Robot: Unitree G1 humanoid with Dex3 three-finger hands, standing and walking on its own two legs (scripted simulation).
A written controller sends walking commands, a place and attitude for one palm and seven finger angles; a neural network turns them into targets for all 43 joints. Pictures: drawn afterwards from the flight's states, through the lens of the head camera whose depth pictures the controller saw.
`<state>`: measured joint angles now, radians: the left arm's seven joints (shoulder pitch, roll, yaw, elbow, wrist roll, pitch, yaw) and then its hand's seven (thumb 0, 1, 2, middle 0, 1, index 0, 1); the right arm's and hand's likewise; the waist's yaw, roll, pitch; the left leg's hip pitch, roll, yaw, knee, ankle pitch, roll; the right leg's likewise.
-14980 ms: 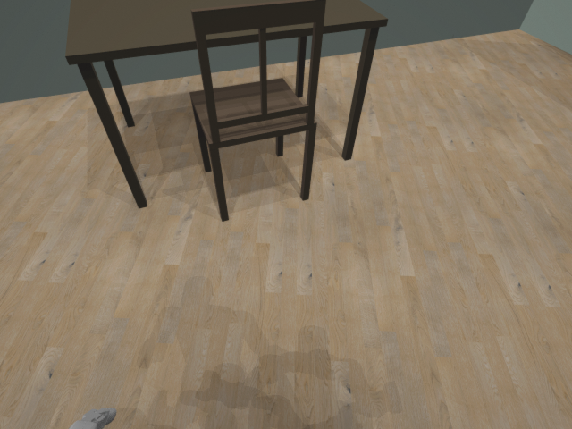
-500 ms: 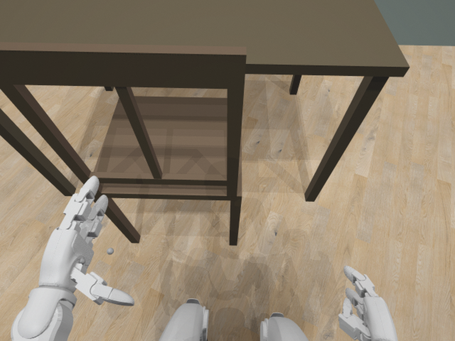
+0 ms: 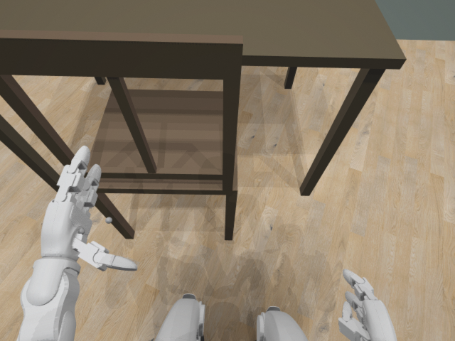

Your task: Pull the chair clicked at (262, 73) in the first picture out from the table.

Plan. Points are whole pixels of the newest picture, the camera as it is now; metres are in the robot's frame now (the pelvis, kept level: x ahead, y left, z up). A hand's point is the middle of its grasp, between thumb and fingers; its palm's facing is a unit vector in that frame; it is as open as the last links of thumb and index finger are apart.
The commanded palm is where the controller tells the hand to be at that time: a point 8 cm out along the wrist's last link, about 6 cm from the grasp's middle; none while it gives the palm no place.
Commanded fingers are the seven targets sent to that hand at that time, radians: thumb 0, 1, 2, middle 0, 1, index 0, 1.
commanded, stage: aim the fingers beside a spindle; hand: left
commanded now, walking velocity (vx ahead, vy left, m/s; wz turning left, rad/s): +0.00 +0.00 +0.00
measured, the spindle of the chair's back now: (137, 132) +0.50 +0.22 +0.01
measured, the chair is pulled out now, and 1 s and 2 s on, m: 0.00 0.00 0.00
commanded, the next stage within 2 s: none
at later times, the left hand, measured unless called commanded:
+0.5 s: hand (131, 213) +0.31 +0.18 +0.03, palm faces +0.04 -1.00 -0.04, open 16.9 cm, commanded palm +0.30 +0.24 +0.03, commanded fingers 0.00 -0.50 0.30 -0.06 -0.08 -0.06 -0.08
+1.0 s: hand (138, 191) +0.36 +0.19 +0.02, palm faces +0.07 -1.00 -0.05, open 16.9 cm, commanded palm +0.33 +0.23 +0.01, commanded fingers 0.00 -0.50 0.30 -0.06 -0.08 -0.06 -0.08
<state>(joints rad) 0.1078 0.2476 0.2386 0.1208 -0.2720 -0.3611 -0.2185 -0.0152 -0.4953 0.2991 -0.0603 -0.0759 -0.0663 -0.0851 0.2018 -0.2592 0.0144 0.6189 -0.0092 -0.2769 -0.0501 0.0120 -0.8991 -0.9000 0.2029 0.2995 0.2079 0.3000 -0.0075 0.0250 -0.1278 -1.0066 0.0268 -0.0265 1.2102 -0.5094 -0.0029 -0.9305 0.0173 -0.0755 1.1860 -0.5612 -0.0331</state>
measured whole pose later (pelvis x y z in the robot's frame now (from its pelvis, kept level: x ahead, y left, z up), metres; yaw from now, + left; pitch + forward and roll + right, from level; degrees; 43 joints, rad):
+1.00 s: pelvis -0.01 -0.01 -0.02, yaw +0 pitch +22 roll -1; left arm -0.25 0.26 0.26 0.50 -0.21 -0.44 -0.18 -0.01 -0.50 0.30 -0.06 -0.08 -0.06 -0.08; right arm 0.21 -0.27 0.00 0.67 -0.02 -0.21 -0.03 0.01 -0.90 -0.90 0.20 0.30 0.21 0.30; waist -0.02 0.03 -0.15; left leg -1.16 0.03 -0.02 1.30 -0.53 -0.01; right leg -1.10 0.02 -0.07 1.30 -0.59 -0.05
